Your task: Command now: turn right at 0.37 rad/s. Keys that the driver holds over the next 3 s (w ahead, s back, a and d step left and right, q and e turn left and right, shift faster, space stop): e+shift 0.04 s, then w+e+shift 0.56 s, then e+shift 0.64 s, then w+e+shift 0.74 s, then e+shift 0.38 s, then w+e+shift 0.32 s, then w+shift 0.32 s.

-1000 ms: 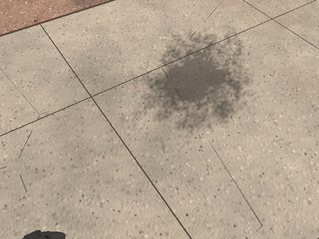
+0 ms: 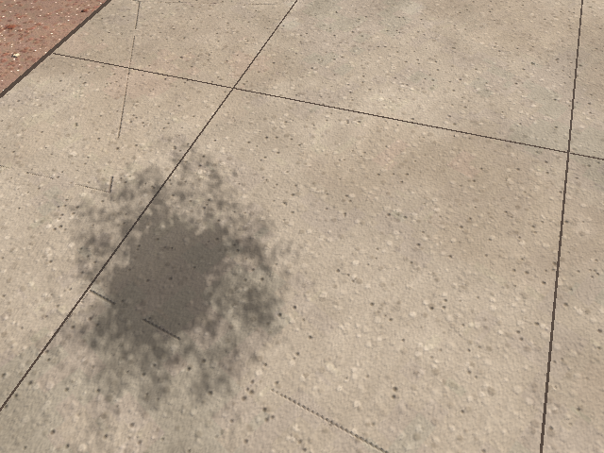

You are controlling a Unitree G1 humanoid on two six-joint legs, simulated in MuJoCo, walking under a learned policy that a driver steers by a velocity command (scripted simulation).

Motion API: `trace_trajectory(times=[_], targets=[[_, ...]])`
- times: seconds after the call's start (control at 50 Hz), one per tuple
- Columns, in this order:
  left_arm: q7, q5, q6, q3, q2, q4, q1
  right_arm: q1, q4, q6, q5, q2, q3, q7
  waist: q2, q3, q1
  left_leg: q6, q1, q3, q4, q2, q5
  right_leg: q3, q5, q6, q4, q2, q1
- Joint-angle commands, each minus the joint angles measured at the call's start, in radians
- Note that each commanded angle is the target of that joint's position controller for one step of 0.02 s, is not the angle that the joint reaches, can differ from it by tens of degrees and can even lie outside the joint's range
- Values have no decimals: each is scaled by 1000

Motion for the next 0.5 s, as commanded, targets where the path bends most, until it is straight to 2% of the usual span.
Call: trace_trajectory(times=[0.02, 0.04, 0.06, 0.08, 0.1, 0.12, 0.14, 0.16, 0.2, 0.26, 0.28, 0.3, 0.32, 0.34, 0.38, 0.42, 0.44, 0.46, 0.48, 0.5], targets=[[13, -29, 0, 72, 224, -51, -7, 36, -56, -22, -6, -112, -26, -4, -160, -73, -21, 43, 74, 7, -234, -35, 173, 327, 315, -158, -113, -202, 82], [18, -27, -4, 71, 205, -63, -16, 87, -52, -22, -19, -159, -39, -9, -92, -103, -32, 81, 182, -50, -221, 50, 323, 301, 249, -111, -45, -164, -8], [18, -36, -8, 68, 155, -91, -27, 138, -20, -17, -27, -227, -64, -8, 139, -129, -29, 168, 271, -141, -253, 164, 136, 116, -88, -44, 63, -34, -200], [13, -40, -13, 69, 165, -107, -85, 183, -19, -21, -22, -217, -71, -7, 257, -97, -103, 291, 301, -364, -420, 329, -209, -26, -294, 1, 271, 39, -361], [3, -36, -23, 87, 205, -135, -134, 171, -31, -37, -29, -196, -62, -15, 222, -38, -112, 322, 297, -490, -507, 419, -400, 18, -292, 9, 471, -45, -497], [-5, -38, -25, 94, 194, -122, -107, 103, -52, -53, -22, -176, -56, -28, 172, -10, -68, 283, 294, -460, -510, 394, -421, 44, -236, 9, 568, -77, -546], [-11, -35, -23, 96, 183, -104, -63, 60, -60, -69, -3, -156, -53, -34, 141, 20, -43, 243, 312, -381, -510, 362, -374, 53, -171, 23, 606, -95, -591], [-15, -31, -24, 97, 172, -96, -50, 54, -62, -82, 4, -142, -50, -37, 123, 23, -38, 212, 330, -311, -508, 343, -319, 53, -121, 33, 633, -114, -616], [-22, -27, -28, 90, 140, -92, -31, 66, -61, -96, -5, -133, -49, -34, 115, 22, -44, 177, 294, -159, -524, 293, -219, -3, -38, 55, 676, -127, -583], [-31, -32, -29, 82, 123, -119, -55, 103, -56, -105, -16, -147, -57, -25, 104, 39, -61, 184, 272, -31, -546, 288, -151, -30, 29, 80, 619, -158, -567], [-85, 74, 0, 78, 138, -138, -107, 171, -27, -99, -66, -165, -56, -4, 18, 55, -68, 173, 217, 22, -567, 307, -184, -36, 30, 61, 563, -130, -507], [-113, 61, 10, 79, 129, -145, -104, 156, -30, -99, -66, -181, -63, 4, 69, 67, -57, 160, 204, 65, -573, 303, -178, -49, 45, 50, 508, -134, -480], [-129, 43, 13, 77, 132, -148, -101, 140, -35, -100, -60, -190, -66, 7, 104, 69, -47, 150, 198, 101, -582, 306, -180, -62, 50, 35, 455, -142, -449], [-137, 34, 12, 76, 137, -153, -107, 132, -36, -101, -58, -197, -68, 7, 122, 79, -41, 143, 191, 131, -594, 314, -188, -83, 46, 19, 412, -149, -421], [-136, 28, 9, 73, 148, -159, -123, 129, -31, -97, -59, -204, -71, 9, 127, 96, -36, 136, 207, 185, -596, 322, -181, -123, -10, -17, 330, -153, -369], [-126, 32, 7, 67, 154, -160, -133, 145, -17, -84, -60, -214, -74, 11, 120, 111, -37, 140, 240, 237, -561, 323, -115, -177, -99, -62, 259, -136, -311], [-115, 32, 5, 68, 160, -151, -101, 152, -10, -77, -57, -224, -76, 15, 119, 98, -22, 145, 254, 260, -494, 326, 47, -213, -144, -85, 235, -99, -247], [-99, 27, -1, 77, 174, -118, 11, 148, -7, -70, -51, -239, -78, 18, 105, 44, 36, 151, 247, 295, -317, 320, 362, -251, -187, -107, 217, -32, -109], [-78, 20, -14, 95, 190, -43, 234, 126, -10, -59, -37, -240, -74, 25, 24, -77, 156, 145, 187, 357, 23, 276, 689, -264, -145, -133, 147, 51, 156], [-60, 22, -23, 124, 265, 39, 466, 107, -38, -60, -48, -189, -53, 31, -142, -178, 252, 115, -62, 348, 432, 225, 553, -110, -265, -147, 64, 32, 451]])
Next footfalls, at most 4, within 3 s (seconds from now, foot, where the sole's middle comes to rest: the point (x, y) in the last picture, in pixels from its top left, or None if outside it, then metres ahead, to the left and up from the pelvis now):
0.02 left None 0.02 0.14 -0.77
0.50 right None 0.19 -0.22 -0.77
0.92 left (512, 408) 0.59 -0.41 -0.77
1.38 right None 0.34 -0.45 -0.77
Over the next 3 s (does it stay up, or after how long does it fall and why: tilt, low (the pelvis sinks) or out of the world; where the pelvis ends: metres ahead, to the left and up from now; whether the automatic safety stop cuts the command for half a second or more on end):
stays up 0.15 -1.33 0.00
